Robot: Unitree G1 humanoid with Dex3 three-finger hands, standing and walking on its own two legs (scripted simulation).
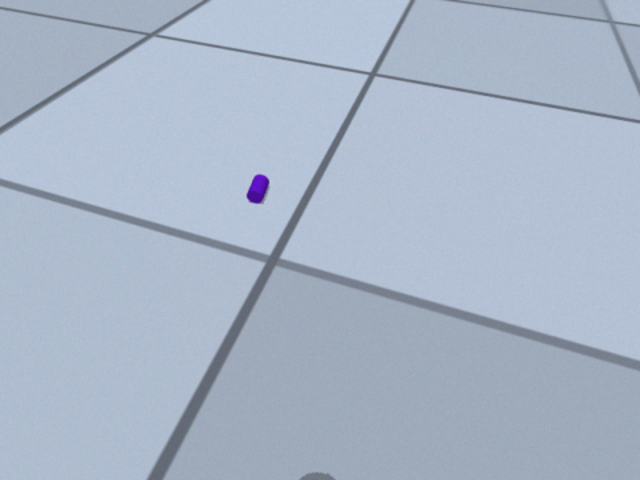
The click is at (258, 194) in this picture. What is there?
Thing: lying can
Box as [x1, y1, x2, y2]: [247, 175, 268, 202]
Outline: 263,175 256,175 248,190 247,197 252,202 260,202 263,197 268,184 267,178
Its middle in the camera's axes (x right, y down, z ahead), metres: -0.28 -0.25 +1.83
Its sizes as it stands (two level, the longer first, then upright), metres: 0.119 0.076 0.076
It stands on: the floor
